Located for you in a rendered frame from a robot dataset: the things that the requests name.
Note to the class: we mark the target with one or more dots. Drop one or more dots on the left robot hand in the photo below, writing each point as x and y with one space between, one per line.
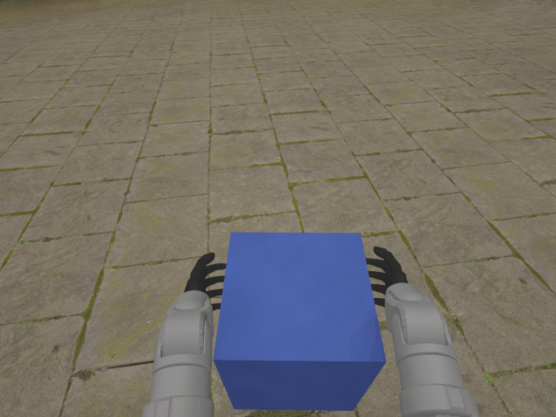
197 279

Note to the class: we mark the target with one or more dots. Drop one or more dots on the left robot forearm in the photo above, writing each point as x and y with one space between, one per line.
183 360

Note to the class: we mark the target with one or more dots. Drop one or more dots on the right robot forearm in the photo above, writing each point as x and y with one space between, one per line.
430 376

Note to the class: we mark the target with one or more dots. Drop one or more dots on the carton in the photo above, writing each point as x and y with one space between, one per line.
298 328

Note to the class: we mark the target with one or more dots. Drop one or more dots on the right robot hand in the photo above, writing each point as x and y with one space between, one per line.
393 273

